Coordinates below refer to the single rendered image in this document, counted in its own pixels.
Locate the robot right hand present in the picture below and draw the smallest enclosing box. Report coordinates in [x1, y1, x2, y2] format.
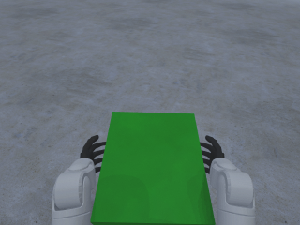
[200, 135, 225, 174]

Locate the robot left hand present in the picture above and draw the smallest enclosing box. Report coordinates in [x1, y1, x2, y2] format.
[80, 135, 106, 173]

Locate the robot right forearm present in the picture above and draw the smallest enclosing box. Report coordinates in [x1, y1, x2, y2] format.
[209, 157, 256, 225]

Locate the robot left forearm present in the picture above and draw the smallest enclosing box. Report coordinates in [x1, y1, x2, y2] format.
[51, 157, 96, 225]

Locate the carton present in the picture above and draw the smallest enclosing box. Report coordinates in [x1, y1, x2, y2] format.
[90, 112, 216, 225]

